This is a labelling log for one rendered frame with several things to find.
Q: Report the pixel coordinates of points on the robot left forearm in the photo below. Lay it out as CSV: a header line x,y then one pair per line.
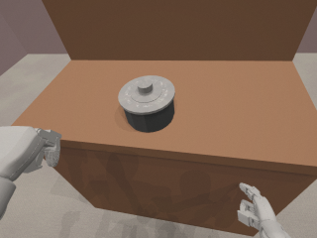
x,y
7,188

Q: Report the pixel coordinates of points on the lid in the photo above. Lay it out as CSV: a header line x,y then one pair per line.
x,y
139,103

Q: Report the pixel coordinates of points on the pot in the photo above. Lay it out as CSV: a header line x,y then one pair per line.
x,y
149,123

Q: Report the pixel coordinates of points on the table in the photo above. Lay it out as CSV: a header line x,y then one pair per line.
x,y
242,113

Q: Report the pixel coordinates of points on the right robot hand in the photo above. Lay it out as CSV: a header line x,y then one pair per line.
x,y
252,214

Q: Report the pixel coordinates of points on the left robot hand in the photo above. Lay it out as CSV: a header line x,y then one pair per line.
x,y
22,149

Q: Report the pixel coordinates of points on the knob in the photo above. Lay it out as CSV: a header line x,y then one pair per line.
x,y
145,86

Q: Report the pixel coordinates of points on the robot right forearm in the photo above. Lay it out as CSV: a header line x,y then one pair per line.
x,y
272,229

